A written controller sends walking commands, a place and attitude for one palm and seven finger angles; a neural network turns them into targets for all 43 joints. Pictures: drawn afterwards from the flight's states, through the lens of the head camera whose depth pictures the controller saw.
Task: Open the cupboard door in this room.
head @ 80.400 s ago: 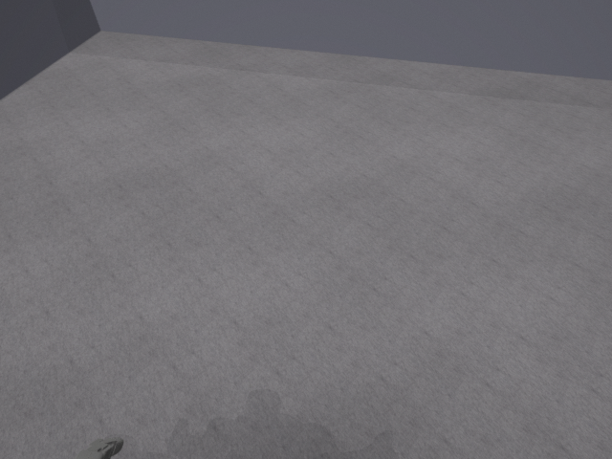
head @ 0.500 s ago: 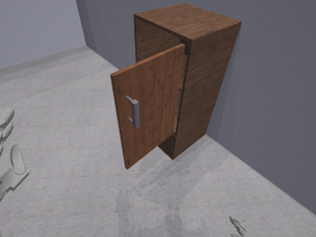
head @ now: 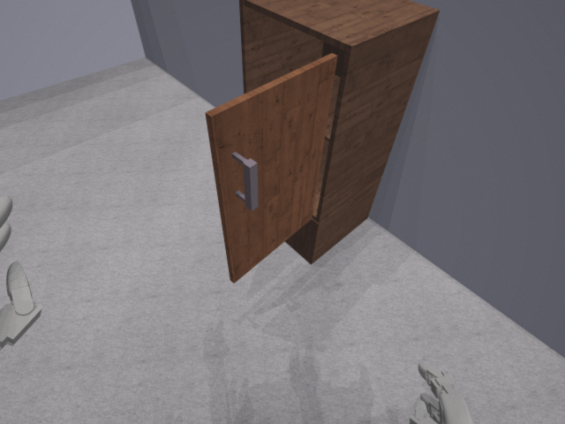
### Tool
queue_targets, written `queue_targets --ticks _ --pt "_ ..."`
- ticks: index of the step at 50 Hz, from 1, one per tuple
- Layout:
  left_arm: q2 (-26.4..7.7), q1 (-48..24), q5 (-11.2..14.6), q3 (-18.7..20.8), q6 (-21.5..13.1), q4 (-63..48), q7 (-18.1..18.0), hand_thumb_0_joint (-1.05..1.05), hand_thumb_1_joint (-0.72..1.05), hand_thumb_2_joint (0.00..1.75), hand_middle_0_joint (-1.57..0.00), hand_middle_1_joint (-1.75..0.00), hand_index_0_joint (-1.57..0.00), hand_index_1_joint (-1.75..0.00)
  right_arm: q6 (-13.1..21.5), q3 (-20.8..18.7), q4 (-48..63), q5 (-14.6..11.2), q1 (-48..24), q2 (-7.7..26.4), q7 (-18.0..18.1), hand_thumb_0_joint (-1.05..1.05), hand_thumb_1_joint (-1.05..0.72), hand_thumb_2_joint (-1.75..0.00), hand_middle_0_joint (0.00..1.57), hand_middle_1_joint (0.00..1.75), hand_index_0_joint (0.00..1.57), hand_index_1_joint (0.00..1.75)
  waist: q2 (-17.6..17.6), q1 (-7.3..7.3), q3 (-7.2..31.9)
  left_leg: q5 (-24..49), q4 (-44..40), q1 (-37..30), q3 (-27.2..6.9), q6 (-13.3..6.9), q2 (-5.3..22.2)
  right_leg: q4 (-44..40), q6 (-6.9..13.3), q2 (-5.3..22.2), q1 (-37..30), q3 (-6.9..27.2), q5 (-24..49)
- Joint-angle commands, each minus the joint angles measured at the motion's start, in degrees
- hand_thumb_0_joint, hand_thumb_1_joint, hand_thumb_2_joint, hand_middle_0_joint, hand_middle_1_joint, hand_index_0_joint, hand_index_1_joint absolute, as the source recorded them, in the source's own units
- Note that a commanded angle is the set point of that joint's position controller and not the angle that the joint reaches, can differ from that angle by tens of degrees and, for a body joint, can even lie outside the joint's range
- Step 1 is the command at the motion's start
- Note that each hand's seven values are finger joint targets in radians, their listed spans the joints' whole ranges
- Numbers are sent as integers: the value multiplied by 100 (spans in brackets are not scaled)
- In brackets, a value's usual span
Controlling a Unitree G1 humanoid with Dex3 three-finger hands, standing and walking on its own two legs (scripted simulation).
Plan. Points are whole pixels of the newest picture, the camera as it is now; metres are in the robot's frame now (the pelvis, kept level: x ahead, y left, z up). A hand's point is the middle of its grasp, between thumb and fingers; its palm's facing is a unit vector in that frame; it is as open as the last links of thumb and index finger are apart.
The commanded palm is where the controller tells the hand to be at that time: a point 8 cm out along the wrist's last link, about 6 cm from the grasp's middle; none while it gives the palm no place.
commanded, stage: let the arm hang, fingers relaxed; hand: left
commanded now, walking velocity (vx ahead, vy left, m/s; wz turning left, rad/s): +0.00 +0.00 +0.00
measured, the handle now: (244, 181) +0.59 +0.12 -0.04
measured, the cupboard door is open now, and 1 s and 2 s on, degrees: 93 93 93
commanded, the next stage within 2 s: look to check the result in 1.18 s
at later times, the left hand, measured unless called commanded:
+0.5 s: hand out of the picture -0.06 +0.18 -0.18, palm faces +0.04 -0.99 -0.17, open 7.1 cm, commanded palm none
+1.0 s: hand out of the picture +0.00 +0.15 -0.18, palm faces +0.05 -0.98 -0.19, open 7.3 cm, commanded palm none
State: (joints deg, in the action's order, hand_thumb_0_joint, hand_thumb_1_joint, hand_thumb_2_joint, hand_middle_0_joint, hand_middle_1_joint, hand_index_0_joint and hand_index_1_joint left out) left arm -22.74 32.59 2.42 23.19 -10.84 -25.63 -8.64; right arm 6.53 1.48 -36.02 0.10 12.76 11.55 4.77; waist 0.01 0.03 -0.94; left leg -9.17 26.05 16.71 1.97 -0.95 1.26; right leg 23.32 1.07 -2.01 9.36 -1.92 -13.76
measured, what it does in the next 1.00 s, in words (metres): stands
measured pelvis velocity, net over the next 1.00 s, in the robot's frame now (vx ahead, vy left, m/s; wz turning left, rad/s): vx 0.00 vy -0.01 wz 0.02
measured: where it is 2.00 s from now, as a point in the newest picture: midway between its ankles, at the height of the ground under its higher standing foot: outside the picture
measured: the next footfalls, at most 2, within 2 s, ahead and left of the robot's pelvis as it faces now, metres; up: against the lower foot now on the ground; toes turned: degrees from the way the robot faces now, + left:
none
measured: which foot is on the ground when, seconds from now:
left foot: down 0.00-1.00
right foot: down 0.00-1.00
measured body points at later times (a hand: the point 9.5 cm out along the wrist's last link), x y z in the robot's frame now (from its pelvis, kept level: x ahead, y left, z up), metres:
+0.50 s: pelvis -0.02 +0.00 +0.00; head +0.01 +0.02 +0.45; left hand -0.06 +0.23 -0.17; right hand -0.01 -0.25 -0.15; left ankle +0.05 +0.11 -0.74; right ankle -0.01 -0.11 -0.74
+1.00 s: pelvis +0.00 -0.01 +0.00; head +0.00 -0.02 +0.45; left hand +0.00 +0.20 -0.16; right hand -0.01 -0.22 -0.17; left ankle +0.05 +0.11 -0.74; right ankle -0.01 -0.11 -0.74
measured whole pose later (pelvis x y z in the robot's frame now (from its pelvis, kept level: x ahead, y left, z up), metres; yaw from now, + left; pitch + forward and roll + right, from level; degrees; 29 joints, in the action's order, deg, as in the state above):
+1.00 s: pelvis +0.00 -0.01 +0.00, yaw +1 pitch -2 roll +0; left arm -7.2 15.0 -0.8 0.4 -0.1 65.1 -2.5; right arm -1.1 0.1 -65.3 1.5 16.0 7.0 1.8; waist 1.0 -0.9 -1.9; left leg -8.0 24.6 14.9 0.8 -0.1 0.4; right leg 25.9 2.3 -1.2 8.9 -3.3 -15.4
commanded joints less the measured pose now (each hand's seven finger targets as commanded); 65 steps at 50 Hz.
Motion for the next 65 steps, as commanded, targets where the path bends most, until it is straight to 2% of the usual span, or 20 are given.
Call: queue_targets --ticks 1,3,4,5,6,8,9,10,13,15,17,19,23,25,36,45,52,56,59,65 --pt "-1022 -481 -40 588 -339 -1285 -123 0 90 90 -20 -30 -20 -30 382 -309 856 6 -622 726 77 0 -90 -90 20 30 20 30 466 -38 438 -501 -713 -471 -564 -17 371 -536 -86 352 295 448 16" --pt "-997 -424 -44 576 -332 -1258 -126 0 90 90 -20 -30 -20 -30 382 -305 853 9 -617 715 73 0 -90 -90 20 30 20 30 491 -27 461 -510 -744 -463 -557 -20 360 -543 -87 344 243 433 46" --pt "70 -762 -506 -1700 522 3407 730 0 90 90 -20 -30 -20 -30 510 -622 -661 -2 -852 1811 -477 0 -90 -90 20 30 20 30 619 -241 -10 691 157 324 -876 -141 601 401 67 708 811 137 693" --pt "175 -687 -446 -1612 926 3621 847 0 90 90 -20 -30 -20 -30 138 -622 -724 -31 -406 1452 -467 0 -90 -90 20 30 20 30 353 -119 435 1264 141 -147 -631 -69 593 256 74 718 713 428 687" --pt "211 -849 -423 -1658 989 3779 859 0 90 90 -20 -30 -20 -30 -25 -553 -709 14 -271 1390 -459 0 -90 -90 20 30 20 30 51 -97 617 961 122 -72 -853 -183 683 382 130 608 680 318 158" --pt "86 -1180 -449 -1710 1004 4322 868 0 90 90 -20 -30 -20 -30 -217 -464 -683 70 -414 1437 -456 0 -90 -90 20 30 20 30 -491 -21 470 397 -89 267 -1117 -333 688 432 163 525 490 306 -145" --pt "10 -1356 -451 -1735 1002 4680 867 0 90 90 -20 -30 -20 -30 -278 -447 -764 99 -475 1455 -467 0 -90 -90 20 30 20 30 -784 -3 418 144 -133 281 -1137 -329 632 347 206 572 487 377 -223" --pt "-52 -1541 -448 -1781 1003 5056 860 0 90 90 -20 -30 -20 -30 -343 -440 -824 117 -517 1443 -483 0 -90 -90 20 30 20 30 -834 -6 312 32 -158 239 -1096 -285 556 262 252 640 590 477 -321" --pt "11 -1818 -400 -1961 1097 6211 809 0 90 90 -20 -30 -20 -30 -556 -331 -1180 175 -533 1190 -485 0 -90 -90 20 30 20 30 -118 -38 -13 -508 -490 184 -1036 -212 447 54 254 684 712 592 -686" --pt "21 -1763 -386 -2034 1118 6872 788 0 90 90 -20 -30 -20 -30 -635 -298 -1375 180 -468 1111 -466 0 -90 -90 20 30 20 30 342 1 -16 -990 -730 202 -1066 -174 445 -8 222 628 573 581 -797" --pt "140 -1626 -365 -2082 1113 7445 788 0 90 90 -20 -30 -20 -30 -663 -270 -1618 168 -353 942 -437 0 -90 -90 20 30 20 30 687 5 42 -1316 -863 172 -1002 -138 395 -106 222 642 448 591 -785" --pt "237 -1484 -346 -2103 1085 7885 781 0 90 90 -20 -30 -20 -30 -674 -268 -1842 149 -211 805 -401 0 -90 -90 20 30 20 30 806 -5 139 -1249 -823 -2 -916 -108 342 -230 251 661 427 619 -704" --pt "413 -1320 -323 -2123 1055 8477 773 0 90 90 -20 -30 -20 -30 -702 -306 -2189 123 114 693 -337 0 -90 -90 20 30 20 30 715 -40 41 -1110 -778 -224 -882 -121 389 -441 270 682 514 569 -624" --pt "449 -1252 -313 -2138 1035 8668 761 0 90 90 -20 -30 -20 -30 -716 -335 -2308 100 268 708 -312 0 -90 -90 20 30 20 30 347 -62 -37 -958 -725 -372 -884 -139 415 -543 284 673 619 560 -658" --pt "770 -995 -297 -2190 1065 9063 666 0 90 90 -20 -30 -20 -30 -760 -305 -2709 108 693 248 -289 0 -90 -90 20 30 20 30 -85 -72 -426 -693 -656 -343 -726 -139 373 -628 260 714 813 527 -900" --pt "933 -1084 -294 -2163 1038 9000 624 0 90 90 -20 -30 -20 -30 -719 -253 -2807 123 720 20 -289 0 -90 -90 20 30 20 30 -96 -30 -482 -202 -586 -338 -598 -96 335 -556 225 739 674 511 -477" --pt "962 -1231 -271 -2147 1019 8980 623 0 90 90 -20 -30 -20 -30 -687 -224 -2843 136 685 -52 -270 0 -90 -90 20 30 20 30 212 -26 -455 147 -572 -363 -576 -73 355 -540 235 758 429 511 -71" --pt "969 -1243 -266 -2139 999 8972 619 0 90 90 -20 -30 -20 -30 -669 -231 -2842 125 681 -24 -257 0 -90 -90 20 30 20 30 65 -30 -308 454 -490 -501 -553 -67 373 -542 228 772 270 493 272" --pt "963 -1258 -261 -2147 998 8967 618 0 90 90 -20 -30 -20 -30 -679 -234 -2861 122 662 0 -251 0 -90 -90 20 30 20 30 133 -37 -342 464 -492 -586 -538 -55 388 -564 221 766 294 486 306" --pt "997 -1199 -265 -2147 989 8999 608 0 90 90 -20 -30 -20 -30 -688 -239 -2858 109 644 29 -243 0 -90 -90 20 30 20 30 1 -43 -368 468 -479 -641 -508 -50 395 -643 209 746 268 484 313"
